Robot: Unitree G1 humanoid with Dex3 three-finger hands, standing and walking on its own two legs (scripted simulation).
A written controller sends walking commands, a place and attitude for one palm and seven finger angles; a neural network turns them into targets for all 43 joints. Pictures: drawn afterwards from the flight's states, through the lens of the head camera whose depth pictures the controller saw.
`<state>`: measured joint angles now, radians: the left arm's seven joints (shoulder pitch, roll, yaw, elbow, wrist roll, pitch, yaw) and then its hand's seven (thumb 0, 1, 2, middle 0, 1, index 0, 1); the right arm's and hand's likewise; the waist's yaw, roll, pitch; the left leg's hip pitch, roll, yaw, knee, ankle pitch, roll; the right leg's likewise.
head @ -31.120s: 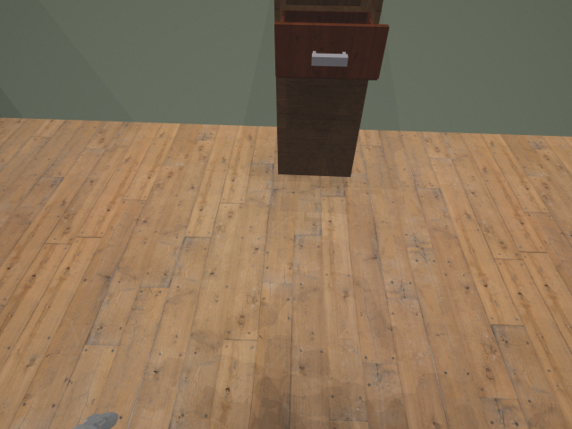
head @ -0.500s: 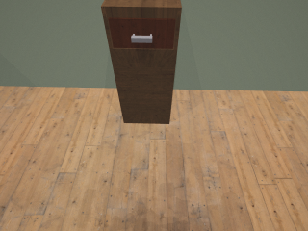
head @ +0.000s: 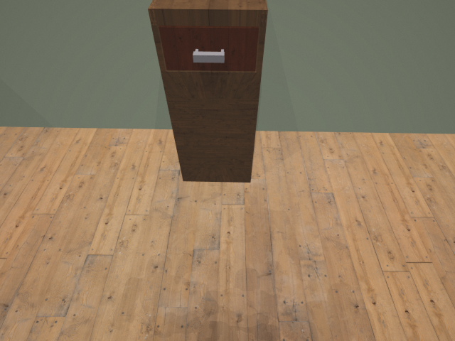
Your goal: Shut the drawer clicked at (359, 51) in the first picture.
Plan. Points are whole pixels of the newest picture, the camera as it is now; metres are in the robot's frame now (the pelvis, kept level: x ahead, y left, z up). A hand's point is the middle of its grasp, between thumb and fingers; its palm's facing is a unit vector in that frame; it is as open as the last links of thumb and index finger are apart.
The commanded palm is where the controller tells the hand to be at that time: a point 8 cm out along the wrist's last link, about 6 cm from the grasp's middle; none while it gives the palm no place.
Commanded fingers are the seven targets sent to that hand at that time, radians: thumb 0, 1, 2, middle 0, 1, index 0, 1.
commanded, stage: look to check the result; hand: left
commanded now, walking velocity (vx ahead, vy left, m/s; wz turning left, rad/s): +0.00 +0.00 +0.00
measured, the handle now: (209, 54) +1.01 +0.11 +0.00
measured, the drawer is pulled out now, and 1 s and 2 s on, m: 0.00 0.00 0.00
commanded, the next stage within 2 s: stand and wait in 0.10 s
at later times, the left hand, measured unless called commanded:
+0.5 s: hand out of the picture +0.08 +0.23 -0.16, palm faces -0.02 -0.94 -0.33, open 7.4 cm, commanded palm none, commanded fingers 0.00 0.90 0.90 -0.20 -0.30 -0.20 -0.30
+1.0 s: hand out of the picture +0.09 +0.23 -0.16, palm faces -0.03 -0.94 -0.33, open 7.4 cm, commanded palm none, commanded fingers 0.00 0.90 0.90 -0.20 -0.30 -0.20 -0.30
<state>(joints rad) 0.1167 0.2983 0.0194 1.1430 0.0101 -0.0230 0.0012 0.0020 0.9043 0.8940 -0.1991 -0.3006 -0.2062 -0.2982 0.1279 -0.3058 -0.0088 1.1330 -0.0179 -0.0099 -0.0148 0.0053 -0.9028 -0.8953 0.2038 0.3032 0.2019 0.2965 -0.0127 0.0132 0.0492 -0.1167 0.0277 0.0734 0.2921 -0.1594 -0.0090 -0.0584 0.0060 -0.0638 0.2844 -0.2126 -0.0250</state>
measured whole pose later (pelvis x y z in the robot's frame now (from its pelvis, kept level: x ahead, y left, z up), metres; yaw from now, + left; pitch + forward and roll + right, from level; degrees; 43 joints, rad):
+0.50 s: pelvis +0.00 -0.01 +0.00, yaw +0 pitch -1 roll +0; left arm 0.11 0.31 0.02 1.14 0.01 -0.03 0.00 0.00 0.90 0.89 -0.20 -0.30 -0.21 -0.30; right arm 0.12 -0.32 -0.01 1.13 -0.02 -0.01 -0.01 0.01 -0.90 -0.90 0.20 0.30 0.20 0.30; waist -0.01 0.01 0.05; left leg -0.11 0.04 0.07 0.29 -0.16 -0.02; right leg -0.05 0.02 -0.06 0.27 -0.21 -0.03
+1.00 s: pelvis +0.01 -0.01 +0.00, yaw +0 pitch -1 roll +0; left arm 0.10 0.32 0.01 1.14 0.01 -0.03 0.00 0.00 0.90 0.89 -0.20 -0.30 -0.21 -0.30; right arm 0.12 -0.32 -0.01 1.13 -0.02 -0.01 -0.01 0.01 -0.90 -0.90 0.20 0.30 0.20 0.30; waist -0.01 0.01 0.05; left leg -0.10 0.04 0.08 0.28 -0.16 -0.02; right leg -0.04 0.02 -0.06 0.27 -0.22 -0.04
